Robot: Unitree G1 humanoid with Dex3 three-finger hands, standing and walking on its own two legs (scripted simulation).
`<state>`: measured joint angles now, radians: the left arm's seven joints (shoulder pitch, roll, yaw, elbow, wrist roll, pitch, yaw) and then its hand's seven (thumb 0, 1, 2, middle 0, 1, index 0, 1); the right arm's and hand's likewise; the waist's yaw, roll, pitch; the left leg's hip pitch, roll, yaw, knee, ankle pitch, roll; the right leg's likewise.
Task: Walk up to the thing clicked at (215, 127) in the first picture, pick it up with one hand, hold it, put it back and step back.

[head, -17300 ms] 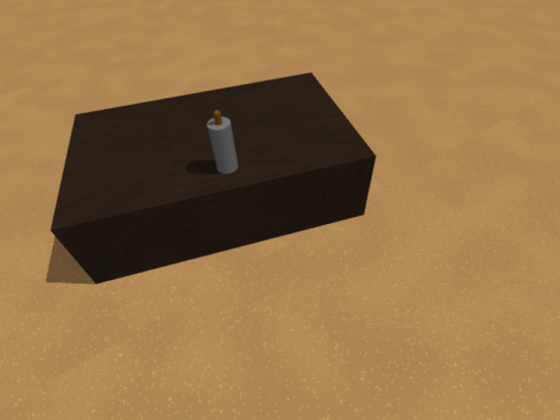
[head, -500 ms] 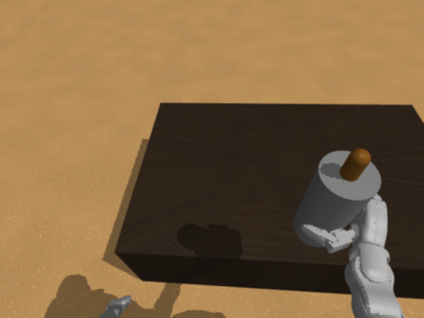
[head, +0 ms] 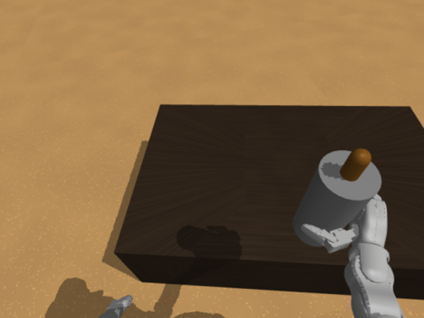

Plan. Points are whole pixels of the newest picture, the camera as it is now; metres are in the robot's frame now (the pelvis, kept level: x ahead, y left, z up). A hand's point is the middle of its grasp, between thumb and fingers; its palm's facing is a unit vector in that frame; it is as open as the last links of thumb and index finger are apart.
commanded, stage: hold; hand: right
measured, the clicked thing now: (332, 197) +0.32 -0.16 +0.08
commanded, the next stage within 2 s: crouch in 1.10 s
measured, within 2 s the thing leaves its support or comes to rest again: neither
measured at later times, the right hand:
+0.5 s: hand (330, 214) +0.32 -0.17 +0.03, palm faces +0.28 +0.96 -0.03, open 11.6 cm
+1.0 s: hand (330, 216) +0.32 -0.17 +0.03, palm faces +0.30 +0.95 -0.02, open 11.6 cm
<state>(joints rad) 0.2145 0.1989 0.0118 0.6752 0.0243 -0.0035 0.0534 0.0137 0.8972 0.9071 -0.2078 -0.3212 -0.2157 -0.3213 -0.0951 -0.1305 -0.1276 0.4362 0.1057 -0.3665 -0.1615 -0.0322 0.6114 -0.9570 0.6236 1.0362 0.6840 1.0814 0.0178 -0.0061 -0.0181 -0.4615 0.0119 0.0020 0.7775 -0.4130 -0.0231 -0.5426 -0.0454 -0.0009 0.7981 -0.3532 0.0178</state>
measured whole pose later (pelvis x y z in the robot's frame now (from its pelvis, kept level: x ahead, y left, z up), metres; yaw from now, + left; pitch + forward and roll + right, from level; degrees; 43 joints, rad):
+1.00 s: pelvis -0.01 +0.01 +0.00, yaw +0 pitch +5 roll +1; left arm 0.20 0.20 0.00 0.68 0.03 -0.01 0.06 0.01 0.90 0.90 -0.21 -0.32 -0.22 -0.32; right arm -0.10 -0.13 -0.15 0.47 0.11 -0.38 -0.15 -0.03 0.61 -0.96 0.62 1.04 0.68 1.09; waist 0.02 -0.01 -0.02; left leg -0.48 0.00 0.01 0.79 -0.41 -0.01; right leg -0.56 -0.05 0.01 0.80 -0.34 0.03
